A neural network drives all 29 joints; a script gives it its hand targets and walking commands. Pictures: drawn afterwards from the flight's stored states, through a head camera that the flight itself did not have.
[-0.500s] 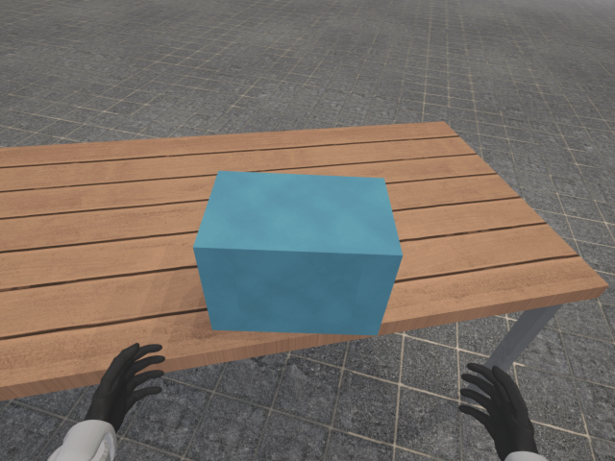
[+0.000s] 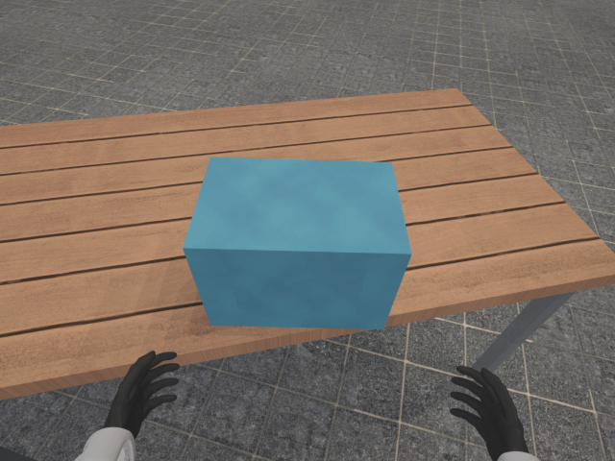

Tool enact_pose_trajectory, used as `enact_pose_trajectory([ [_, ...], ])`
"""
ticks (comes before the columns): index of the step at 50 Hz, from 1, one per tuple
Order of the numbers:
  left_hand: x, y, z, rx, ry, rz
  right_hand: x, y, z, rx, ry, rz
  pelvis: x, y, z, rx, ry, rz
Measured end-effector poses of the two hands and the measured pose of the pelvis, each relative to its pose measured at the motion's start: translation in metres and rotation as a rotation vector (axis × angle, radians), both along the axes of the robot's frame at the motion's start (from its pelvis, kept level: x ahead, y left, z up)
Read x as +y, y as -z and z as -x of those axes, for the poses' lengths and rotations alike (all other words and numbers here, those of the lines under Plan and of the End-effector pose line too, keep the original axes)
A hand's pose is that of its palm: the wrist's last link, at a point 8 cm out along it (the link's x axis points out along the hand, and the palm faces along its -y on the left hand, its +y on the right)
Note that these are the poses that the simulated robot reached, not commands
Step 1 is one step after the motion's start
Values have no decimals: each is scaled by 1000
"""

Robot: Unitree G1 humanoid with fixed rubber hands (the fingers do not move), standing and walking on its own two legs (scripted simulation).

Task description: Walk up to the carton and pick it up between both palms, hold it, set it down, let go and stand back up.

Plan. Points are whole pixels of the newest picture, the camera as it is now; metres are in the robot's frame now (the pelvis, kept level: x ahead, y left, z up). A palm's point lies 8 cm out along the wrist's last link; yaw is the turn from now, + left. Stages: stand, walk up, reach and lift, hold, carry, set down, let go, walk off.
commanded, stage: set down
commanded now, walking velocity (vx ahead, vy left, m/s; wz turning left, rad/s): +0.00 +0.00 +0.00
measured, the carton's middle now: (299, 245) +0.44 +0.04 -0.01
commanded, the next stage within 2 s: let go in 1.22 s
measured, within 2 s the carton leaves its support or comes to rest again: neither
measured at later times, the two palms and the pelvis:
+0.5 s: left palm (132, 444) +0.16 +0.24 -0.06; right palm out of the picture +0.14 -0.22 -0.05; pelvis -0.01 +0.00 +0.00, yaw +0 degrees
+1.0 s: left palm (141, 453) +0.15 +0.23 -0.07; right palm out of the picture +0.14 -0.22 -0.08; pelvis -0.01 +0.00 +0.00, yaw +0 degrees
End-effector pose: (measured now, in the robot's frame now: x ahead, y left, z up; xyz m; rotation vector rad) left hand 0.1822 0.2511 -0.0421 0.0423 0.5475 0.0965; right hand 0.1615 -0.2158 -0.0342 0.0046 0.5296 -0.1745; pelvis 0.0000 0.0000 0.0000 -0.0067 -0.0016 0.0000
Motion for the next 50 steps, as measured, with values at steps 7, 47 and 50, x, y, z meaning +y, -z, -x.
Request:
enact_pose_trajectory([
  [7, -7, 2, 6, 11, 12, -12, -1, 6, 9, 9, -20, 16, -3, 0, 3, -4, 2, 0],
  [47, -18, 26, 30, 209, -18, -59, -8, 36, 21, 180, -100, 75, -4, 0, 9, -13, 3, 1],
  [50, -19, 29, 32, 227, -17, -61, -9, 41, 25, 208, -101, 77, -4, 0, 9, -13, 4, 1],
])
